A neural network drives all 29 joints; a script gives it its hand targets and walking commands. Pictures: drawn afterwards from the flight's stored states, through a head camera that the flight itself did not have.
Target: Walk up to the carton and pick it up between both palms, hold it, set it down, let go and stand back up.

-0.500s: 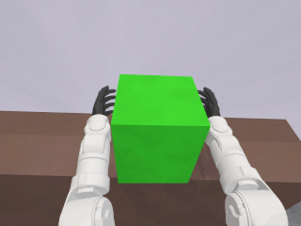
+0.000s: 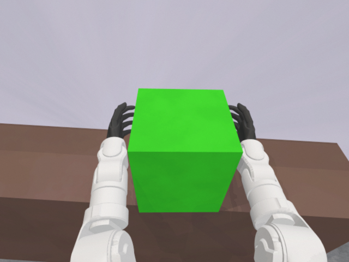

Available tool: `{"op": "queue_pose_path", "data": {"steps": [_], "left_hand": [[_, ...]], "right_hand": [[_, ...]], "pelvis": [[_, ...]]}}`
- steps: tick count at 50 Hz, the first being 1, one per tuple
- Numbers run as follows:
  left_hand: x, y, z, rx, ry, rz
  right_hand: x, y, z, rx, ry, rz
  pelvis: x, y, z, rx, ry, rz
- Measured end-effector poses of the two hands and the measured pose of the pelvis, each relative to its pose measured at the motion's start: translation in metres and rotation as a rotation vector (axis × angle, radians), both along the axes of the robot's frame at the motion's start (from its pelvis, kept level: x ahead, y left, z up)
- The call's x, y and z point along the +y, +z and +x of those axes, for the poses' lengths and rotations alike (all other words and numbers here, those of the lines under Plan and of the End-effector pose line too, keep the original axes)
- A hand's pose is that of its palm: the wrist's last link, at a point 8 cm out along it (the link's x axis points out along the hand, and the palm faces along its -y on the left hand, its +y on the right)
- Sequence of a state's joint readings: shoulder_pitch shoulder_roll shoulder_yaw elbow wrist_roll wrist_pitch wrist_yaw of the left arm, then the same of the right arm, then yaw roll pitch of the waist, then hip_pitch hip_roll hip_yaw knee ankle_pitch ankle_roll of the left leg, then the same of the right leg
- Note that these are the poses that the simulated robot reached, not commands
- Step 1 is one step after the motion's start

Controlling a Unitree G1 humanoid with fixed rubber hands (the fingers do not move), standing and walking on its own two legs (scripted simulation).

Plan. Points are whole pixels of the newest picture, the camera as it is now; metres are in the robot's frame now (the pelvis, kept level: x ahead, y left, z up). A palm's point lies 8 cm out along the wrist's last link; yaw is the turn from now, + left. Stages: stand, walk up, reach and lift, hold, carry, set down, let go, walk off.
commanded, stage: set down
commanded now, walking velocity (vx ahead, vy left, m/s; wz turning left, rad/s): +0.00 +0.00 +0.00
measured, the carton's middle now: (180, 152) +0.37 +0.05 +0.05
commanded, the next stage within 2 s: none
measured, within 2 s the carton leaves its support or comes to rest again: neither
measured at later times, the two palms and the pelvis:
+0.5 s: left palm (116, 136) +0.36 +0.21 +0.10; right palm (244, 138) +0.39 -0.10 +0.10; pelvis +0.00 +0.01 +0.00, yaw -1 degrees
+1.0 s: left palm (122, 152) +0.36 +0.20 +0.04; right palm (237, 153) +0.40 -0.10 +0.03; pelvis +0.00 +0.01 +0.00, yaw -2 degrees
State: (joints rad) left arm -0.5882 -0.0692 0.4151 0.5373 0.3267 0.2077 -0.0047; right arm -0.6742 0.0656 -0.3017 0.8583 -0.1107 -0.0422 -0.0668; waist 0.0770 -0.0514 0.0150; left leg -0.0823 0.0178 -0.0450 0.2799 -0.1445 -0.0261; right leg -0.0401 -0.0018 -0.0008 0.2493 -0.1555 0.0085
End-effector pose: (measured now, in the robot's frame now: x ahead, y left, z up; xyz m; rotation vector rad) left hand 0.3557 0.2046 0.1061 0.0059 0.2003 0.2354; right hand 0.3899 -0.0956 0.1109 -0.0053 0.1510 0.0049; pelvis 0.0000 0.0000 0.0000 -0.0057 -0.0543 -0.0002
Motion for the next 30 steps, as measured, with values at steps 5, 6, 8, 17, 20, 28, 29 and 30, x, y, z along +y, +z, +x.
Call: {"op": "queue_pose_path", "data": {"steps": [5, 6, 8, 17, 20, 28, 29, 30], "left_hand": [[0.0007, -0.0008, 0.0004, -0.007, -0.002, -0.003], [0.0008, -0.0010, 0.0005, -0.008, -0.003, -0.002], [0.0009, -0.0014, 0.0009, -0.010, -0.003, -0.004], [0.0012, -0.0021, 0.0015, -0.015, -0.004, 0.000], [0.0014, -0.0026, 0.0020, -0.017, -0.005, 0.004], [0.0017, -0.0065, 0.0039, -0.019, -0.007, -0.003], [0.0021, -0.0072, 0.0042, -0.017, -0.006, -0.002], [0.0022, -0.0080, 0.0045, -0.014, -0.006, -0.002]], "right_hand": [[0.0003, -0.0013, 0.0001, -0.012, -0.002, -0.001], [0.0004, -0.0016, 0.0001, -0.013, -0.003, 0.000], [0.0010, -0.0024, 0.0002, -0.015, -0.001, 0.003], [0.0003, -0.0046, 0.0019, -0.032, 0.000, -0.001], [0.0000, -0.0056, 0.0023, -0.039, -0.002, 0.001], [0.0002, -0.0080, 0.0033, -0.046, 0.001, -0.002], [0.0006, -0.0086, 0.0036, -0.045, 0.005, -0.005], [0.0005, -0.0089, 0.0037, -0.046, 0.005, -0.005]], "pelvis": [[0.0011, 0.0002, 0.0005, -0.006, 0.002, 0.001], [0.0014, 0.0002, 0.0004, -0.007, 0.001, 0.001], [0.0020, 0.0003, 0.0003, -0.009, -0.001, 0.002], [0.0049, 0.0004, 0.0014, -0.004, -0.005, 0.003], [0.0056, 0.0003, 0.0017, -0.005, -0.006, 0.004], [0.0067, 0.0002, 0.0034, -0.001, -0.016, 0.004], [0.0069, 0.0002, 0.0035, 0.000, -0.019, 0.004], [0.0070, 0.0002, 0.0036, 0.000, -0.021, 0.004]]}}
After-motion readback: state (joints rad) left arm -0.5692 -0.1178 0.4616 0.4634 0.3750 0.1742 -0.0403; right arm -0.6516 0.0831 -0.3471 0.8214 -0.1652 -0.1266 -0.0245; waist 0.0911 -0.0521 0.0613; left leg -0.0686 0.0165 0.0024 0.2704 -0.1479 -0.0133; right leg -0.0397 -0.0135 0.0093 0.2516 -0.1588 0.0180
